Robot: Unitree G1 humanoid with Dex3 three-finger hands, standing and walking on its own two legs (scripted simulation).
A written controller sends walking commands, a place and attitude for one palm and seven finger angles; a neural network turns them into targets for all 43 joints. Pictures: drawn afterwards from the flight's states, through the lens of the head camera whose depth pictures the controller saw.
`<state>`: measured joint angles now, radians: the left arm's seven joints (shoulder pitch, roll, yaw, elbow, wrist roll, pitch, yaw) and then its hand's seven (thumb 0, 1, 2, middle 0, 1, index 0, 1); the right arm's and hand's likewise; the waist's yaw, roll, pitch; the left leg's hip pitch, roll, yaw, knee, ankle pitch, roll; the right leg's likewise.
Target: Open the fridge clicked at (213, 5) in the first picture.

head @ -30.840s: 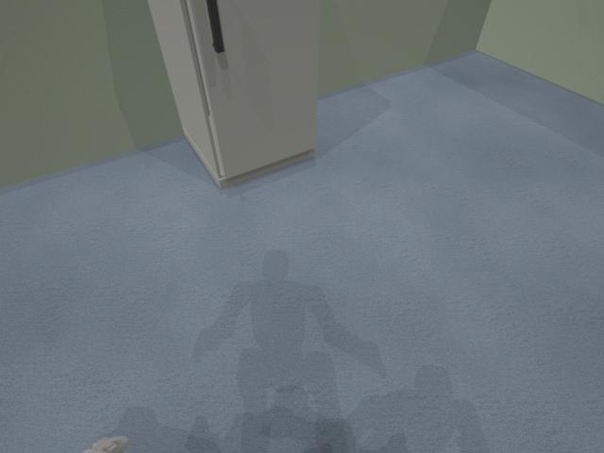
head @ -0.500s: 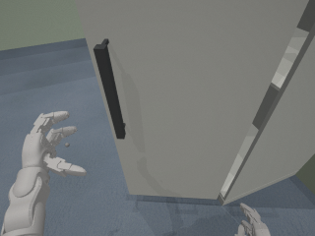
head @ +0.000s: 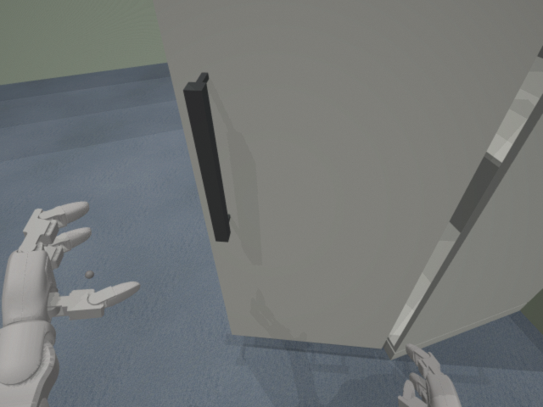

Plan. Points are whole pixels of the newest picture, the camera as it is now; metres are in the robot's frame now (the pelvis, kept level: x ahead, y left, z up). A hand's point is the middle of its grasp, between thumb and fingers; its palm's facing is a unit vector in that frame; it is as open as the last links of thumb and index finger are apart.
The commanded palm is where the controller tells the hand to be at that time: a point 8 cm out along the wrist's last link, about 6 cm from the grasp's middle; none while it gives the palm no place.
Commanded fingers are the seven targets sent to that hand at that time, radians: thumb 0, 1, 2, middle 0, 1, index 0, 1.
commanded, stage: draw the hand back to the body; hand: left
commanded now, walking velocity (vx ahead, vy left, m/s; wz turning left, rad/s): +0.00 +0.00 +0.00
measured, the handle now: (214, 168) +0.48 +0.18 +0.11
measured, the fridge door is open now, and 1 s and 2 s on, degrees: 66 66 66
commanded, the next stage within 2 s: step back with the hand held close in 0.74 s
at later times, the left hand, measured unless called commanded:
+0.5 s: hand (52, 278) +0.19 +0.28 +0.16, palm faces +0.48 -0.80 -0.36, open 7.8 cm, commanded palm +0.15 +0.31 +0.17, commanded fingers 0.00 0.90 0.90 -0.20 -0.30 -0.20 -0.30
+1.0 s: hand (59, 277) +0.20 +0.28 +0.16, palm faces +0.46 -0.80 -0.39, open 7.4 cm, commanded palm +0.13 +0.31 +0.17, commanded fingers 0.00 0.90 0.90 -0.20 -0.30 -0.20 -0.30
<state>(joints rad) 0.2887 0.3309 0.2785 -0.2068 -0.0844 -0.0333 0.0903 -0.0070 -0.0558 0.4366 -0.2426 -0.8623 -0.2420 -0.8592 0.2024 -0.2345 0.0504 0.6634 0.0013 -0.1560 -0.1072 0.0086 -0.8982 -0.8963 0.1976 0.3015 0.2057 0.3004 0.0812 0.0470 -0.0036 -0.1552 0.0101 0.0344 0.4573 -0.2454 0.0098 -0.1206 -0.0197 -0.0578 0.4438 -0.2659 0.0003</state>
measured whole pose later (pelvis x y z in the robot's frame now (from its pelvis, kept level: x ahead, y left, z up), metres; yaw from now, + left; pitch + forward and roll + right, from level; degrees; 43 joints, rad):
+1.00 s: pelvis -0.01 +0.01 +0.00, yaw +0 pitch -2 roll -1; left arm 0.42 0.34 0.37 -0.38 -0.05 -0.11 0.11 0.02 0.89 0.90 -0.21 -0.30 -0.21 -0.30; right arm 0.18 -0.23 0.02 0.63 -0.01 -0.07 -0.09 0.01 -0.90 -0.90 0.20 0.30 0.21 0.30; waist 0.05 0.05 0.01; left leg -0.19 0.02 0.03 0.46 -0.23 0.02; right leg -0.12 -0.01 -0.06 0.37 -0.21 0.01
